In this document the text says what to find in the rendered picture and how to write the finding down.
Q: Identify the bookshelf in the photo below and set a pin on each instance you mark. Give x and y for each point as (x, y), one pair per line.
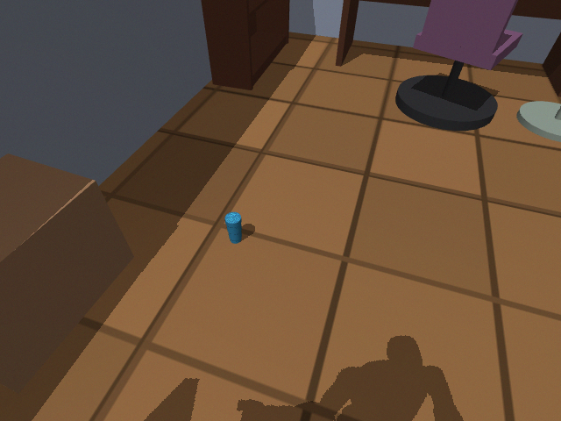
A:
(243, 38)

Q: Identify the desk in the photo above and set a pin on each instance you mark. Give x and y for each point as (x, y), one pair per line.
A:
(527, 8)

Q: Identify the coat stand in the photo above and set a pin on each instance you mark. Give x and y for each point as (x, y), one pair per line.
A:
(541, 118)

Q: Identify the office chair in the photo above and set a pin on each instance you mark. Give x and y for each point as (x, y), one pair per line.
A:
(466, 31)

